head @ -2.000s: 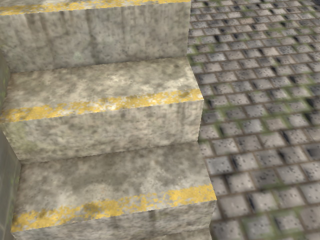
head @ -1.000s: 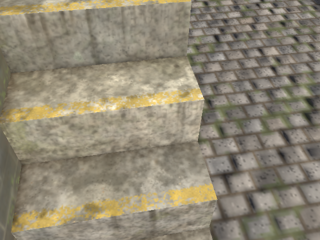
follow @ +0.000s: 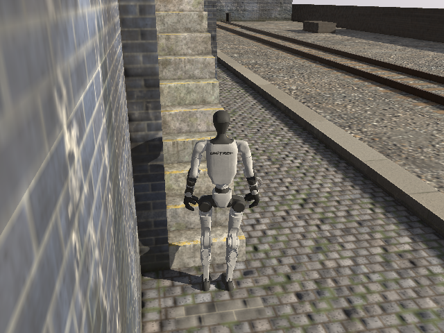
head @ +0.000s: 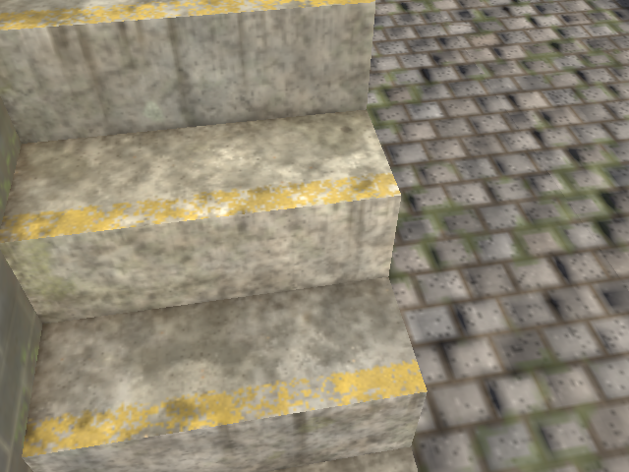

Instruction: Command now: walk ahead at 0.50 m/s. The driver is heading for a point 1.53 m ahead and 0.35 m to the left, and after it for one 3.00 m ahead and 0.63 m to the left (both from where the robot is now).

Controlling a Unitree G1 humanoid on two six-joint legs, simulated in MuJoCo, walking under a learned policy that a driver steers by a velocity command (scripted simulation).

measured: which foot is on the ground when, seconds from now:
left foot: down 0.00-1.00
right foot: down 0.00-1.00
